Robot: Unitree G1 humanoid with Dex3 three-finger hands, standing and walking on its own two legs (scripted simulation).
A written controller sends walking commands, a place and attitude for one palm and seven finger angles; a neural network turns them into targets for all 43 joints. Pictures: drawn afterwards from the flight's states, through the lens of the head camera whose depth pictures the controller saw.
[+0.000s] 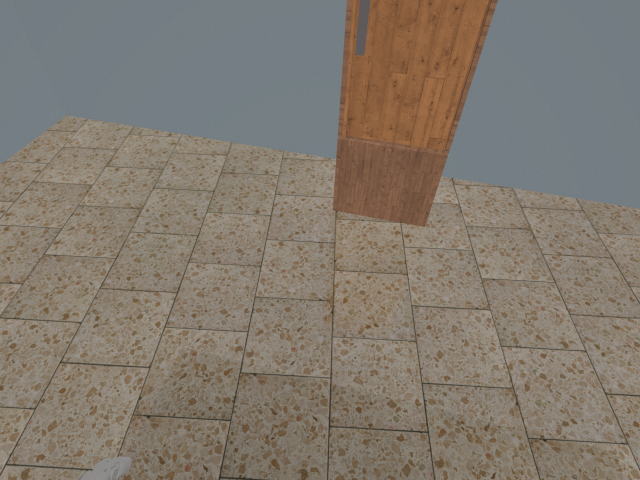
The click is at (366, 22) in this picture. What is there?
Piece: cupboard door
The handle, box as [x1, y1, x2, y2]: [355, 0, 369, 55]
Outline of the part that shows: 369,0 360,0 355,54 363,55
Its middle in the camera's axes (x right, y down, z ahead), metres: +0.13 -0.65 +1.16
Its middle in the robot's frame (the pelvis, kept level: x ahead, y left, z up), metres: +1.32 -0.06 +0.07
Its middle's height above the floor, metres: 0.84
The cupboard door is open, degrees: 0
